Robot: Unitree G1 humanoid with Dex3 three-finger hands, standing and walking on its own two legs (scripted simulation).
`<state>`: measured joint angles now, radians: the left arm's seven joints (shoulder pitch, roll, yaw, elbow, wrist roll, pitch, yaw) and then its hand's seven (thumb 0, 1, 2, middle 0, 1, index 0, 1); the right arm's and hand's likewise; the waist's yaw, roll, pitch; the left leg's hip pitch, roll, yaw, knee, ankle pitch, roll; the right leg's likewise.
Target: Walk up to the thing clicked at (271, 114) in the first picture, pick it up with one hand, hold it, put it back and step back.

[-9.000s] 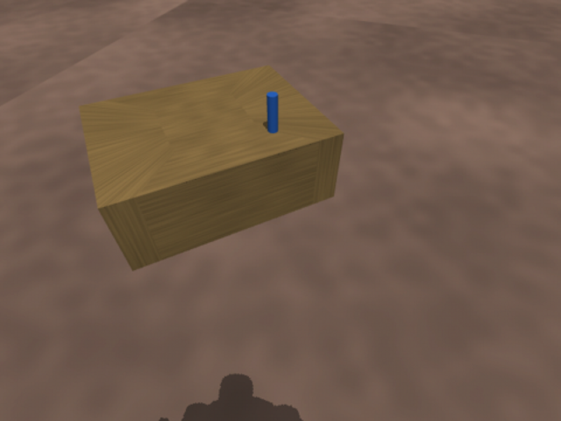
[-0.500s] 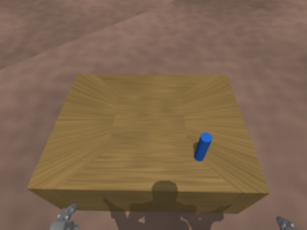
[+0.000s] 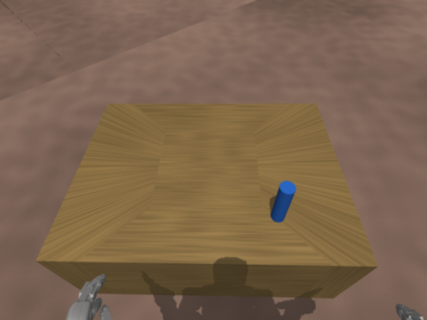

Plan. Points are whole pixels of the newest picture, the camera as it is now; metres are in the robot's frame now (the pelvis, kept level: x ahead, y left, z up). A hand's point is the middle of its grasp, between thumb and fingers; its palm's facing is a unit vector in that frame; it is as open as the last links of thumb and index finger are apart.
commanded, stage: go down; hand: right
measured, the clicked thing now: (282, 203) +0.52 -0.18 -0.24
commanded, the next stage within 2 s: approach in 1.68 s
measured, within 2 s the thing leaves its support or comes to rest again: neither
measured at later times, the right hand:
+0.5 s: hand (398, 282) +0.24 -0.31 -0.04, palm faces +0.18 +0.95 -0.25, open 17.6 cm
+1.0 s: hand (405, 228) +0.33 -0.35 -0.01, palm faces +0.18 +0.98 -0.12, open 17.7 cm
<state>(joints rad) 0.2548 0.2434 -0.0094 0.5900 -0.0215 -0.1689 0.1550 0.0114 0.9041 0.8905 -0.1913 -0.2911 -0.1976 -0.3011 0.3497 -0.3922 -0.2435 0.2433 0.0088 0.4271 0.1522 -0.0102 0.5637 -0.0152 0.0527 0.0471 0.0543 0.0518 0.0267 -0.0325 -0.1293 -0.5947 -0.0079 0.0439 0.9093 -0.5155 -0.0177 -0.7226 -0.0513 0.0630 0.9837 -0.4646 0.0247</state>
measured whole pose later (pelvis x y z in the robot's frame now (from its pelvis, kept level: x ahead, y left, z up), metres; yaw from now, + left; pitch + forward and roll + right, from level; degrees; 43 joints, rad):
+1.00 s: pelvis -0.03 +0.00 -0.01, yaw +1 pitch +16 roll +3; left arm 0.31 0.30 -0.03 0.69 0.01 -0.15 0.11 0.01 0.91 0.89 -0.19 -0.30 -0.20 -0.30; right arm -0.44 -0.68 -0.57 1.04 0.09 -0.16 0.44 -0.02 0.59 -0.03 0.05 0.05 0.05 0.05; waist 0.07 0.01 -0.08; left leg -0.79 -0.02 0.03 0.99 -0.48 -0.02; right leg -0.90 -0.06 0.05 1.04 -0.43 0.02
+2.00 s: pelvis -0.03 -0.02 -0.04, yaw +3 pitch +24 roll +5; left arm 0.31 0.33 -0.07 0.65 0.03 -0.10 0.02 0.00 0.89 0.91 -0.19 -0.29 -0.19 -0.30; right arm -0.76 -0.85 -0.62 1.29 0.13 -0.40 0.52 -0.02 0.58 -0.04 0.05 0.05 0.05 0.05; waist 0.12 0.03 -0.11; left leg -1.01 -0.02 0.02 1.10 -0.51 -0.04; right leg -1.14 -0.06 0.06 1.18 -0.47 0.00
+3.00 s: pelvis -0.10 +0.00 -0.31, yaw +11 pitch +35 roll +8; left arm 0.23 0.30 -0.14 0.58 0.06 0.07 -0.04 0.00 0.92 0.89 -0.19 -0.29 -0.20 -0.30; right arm -1.03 -0.80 -0.62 1.09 0.02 -0.29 0.25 -0.02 0.41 -0.04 0.06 0.03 0.05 0.04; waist 0.23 -0.03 -0.10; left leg -2.01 -0.09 0.08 2.10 -0.71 -0.03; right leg -2.14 -0.08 0.18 2.14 -0.63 0.04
